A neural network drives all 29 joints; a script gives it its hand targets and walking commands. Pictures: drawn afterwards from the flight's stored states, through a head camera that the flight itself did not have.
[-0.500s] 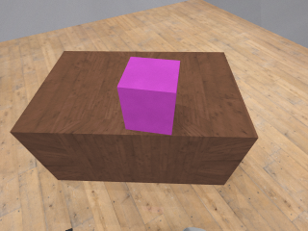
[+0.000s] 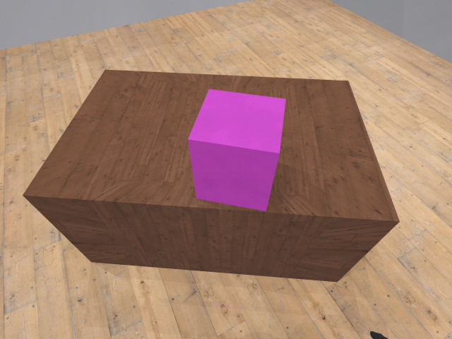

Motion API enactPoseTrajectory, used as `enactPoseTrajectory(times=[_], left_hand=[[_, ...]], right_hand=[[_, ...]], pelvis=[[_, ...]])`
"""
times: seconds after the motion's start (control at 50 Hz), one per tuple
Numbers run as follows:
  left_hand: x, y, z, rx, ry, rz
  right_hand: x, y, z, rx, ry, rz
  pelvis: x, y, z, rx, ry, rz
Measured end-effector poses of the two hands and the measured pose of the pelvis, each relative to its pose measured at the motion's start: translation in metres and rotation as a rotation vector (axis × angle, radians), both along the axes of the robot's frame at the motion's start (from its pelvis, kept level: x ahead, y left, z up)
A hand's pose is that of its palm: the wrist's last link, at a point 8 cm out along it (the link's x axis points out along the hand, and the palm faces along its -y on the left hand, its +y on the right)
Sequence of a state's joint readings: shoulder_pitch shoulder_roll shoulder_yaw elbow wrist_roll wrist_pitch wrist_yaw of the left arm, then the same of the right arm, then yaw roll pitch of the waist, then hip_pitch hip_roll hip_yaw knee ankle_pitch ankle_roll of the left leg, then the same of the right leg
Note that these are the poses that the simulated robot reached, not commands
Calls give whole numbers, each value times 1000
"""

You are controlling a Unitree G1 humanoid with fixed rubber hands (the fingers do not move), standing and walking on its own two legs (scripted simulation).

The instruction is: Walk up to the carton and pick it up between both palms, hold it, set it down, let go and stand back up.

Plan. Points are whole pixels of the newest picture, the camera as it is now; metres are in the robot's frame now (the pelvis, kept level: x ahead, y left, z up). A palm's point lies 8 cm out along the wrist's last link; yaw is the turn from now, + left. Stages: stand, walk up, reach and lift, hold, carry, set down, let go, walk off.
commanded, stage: stand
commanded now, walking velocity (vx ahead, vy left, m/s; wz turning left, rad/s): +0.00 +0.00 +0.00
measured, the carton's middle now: (238, 151) +0.59 -0.01 -0.10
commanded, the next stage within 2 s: none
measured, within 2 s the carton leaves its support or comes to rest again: neither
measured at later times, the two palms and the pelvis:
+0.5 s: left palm out of the picture +0.13 +0.29 -0.13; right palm out of the picture +0.14 -0.26 -0.12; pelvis +0.07 +0.02 +0.00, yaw +1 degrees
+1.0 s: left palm (80, 337) +0.14 +0.30 -0.14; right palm out of the picture +0.12 -0.23 -0.13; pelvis +0.08 +0.04 +0.00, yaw +1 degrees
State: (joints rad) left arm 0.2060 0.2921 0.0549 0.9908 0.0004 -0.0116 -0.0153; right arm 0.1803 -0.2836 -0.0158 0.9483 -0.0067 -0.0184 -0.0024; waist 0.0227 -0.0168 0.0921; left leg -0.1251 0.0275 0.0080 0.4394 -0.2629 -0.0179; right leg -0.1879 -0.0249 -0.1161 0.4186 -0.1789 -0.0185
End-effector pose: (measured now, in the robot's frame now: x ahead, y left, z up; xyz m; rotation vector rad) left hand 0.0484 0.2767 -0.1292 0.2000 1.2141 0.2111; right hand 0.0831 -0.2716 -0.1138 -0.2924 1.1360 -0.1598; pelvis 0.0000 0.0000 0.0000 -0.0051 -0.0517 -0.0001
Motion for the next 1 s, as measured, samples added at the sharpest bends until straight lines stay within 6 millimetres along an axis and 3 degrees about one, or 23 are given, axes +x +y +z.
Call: enactPoseTrajectory(times=[0.18,0.42,0.66,1.0], left_hand=[[32,2,2,-4,2,-3],[67,13,0,23,40,5],[95,21,-10,21,43,-17],[97,28,-10,24,54,-25]], right_hand=[[38,15,-4,26,8,7],[53,10,-8,-14,78,-31],[51,11,-7,-51,119,-83],[36,39,-17,-3,161,-101]], pelvis=[[26,7,3,-4,10,7],[57,16,3,-6,20,15],[77,25,-1,-8,30,19],[80,36,-2,-7,21,17]])
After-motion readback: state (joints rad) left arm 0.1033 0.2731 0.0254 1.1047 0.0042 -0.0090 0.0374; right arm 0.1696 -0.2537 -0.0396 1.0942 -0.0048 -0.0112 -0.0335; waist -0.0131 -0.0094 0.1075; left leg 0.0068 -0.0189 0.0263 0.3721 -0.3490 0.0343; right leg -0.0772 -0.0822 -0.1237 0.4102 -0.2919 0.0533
